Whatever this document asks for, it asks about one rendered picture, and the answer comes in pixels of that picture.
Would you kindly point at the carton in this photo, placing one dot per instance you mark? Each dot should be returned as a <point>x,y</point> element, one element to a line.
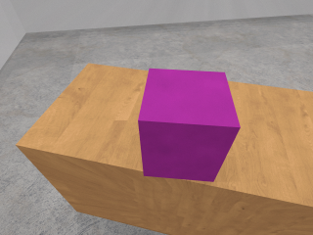
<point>187,124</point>

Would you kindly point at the pedestal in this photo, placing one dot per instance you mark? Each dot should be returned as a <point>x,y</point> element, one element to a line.
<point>87,145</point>

